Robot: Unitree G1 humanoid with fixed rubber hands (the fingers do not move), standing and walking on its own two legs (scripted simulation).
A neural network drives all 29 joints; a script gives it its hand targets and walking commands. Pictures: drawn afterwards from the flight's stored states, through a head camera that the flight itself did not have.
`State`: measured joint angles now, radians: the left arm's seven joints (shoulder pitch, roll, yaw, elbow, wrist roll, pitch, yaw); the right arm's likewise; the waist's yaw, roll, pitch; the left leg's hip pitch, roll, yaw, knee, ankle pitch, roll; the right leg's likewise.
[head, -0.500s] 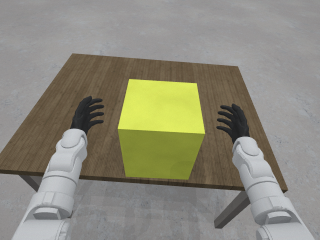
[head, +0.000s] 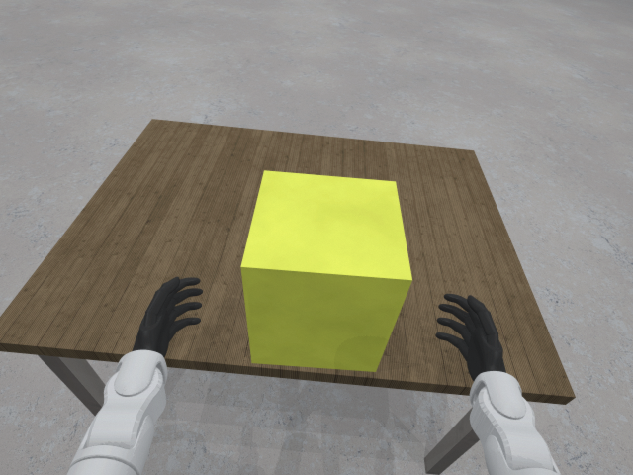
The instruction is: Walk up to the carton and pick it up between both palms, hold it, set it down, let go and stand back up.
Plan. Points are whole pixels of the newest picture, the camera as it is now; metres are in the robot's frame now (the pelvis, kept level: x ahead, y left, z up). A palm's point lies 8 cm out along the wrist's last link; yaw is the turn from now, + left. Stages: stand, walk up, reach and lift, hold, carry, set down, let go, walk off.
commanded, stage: set down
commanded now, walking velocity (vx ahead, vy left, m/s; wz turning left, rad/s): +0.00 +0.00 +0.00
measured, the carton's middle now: (321, 274) +0.43 +0.02 -0.01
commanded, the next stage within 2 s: none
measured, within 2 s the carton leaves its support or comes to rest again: neither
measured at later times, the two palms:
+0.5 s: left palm (153, 415) +0.20 +0.22 -0.04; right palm (486, 456) +0.19 -0.20 -0.04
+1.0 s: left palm (151, 450) +0.17 +0.22 -0.06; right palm out of the picture +0.17 -0.20 -0.05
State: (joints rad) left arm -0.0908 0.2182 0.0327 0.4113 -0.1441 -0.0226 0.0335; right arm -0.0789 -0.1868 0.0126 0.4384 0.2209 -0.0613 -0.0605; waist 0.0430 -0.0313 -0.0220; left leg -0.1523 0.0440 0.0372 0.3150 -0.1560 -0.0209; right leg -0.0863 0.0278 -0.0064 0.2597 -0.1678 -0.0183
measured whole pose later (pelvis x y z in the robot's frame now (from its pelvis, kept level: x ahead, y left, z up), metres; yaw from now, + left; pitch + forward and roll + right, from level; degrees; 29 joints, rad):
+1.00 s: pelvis +0.01 +0.00 +0.00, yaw -2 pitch -1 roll +0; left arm 0.31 0.18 -0.04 0.43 -0.07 -0.12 0.07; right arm 0.29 -0.14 0.02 0.60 0.14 -0.30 0.03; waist 0.05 -0.05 -0.05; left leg -0.13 0.04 0.06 0.35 -0.21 -0.02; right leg -0.09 0.02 0.03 0.33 -0.22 -0.01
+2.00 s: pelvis +0.01 +0.00 +0.00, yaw -1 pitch +0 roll +0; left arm 0.14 0.17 0.04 0.48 0.06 0.38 -0.02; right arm 0.11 -0.11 0.01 0.75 0.06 0.01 -0.04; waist 0.02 -0.02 0.00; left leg -0.17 0.04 0.04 0.38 -0.21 -0.02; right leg -0.12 0.03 0.02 0.34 -0.22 -0.01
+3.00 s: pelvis -0.01 +0.01 -0.01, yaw -1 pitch +5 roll +0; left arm -0.17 0.12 0.14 0.70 0.15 0.65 0.00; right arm -0.18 -0.12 -0.05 1.01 0.01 0.15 -0.03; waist -0.03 -0.02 0.11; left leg -0.37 0.03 0.04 0.51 -0.24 -0.01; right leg -0.33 0.02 0.01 0.50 -0.26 0.00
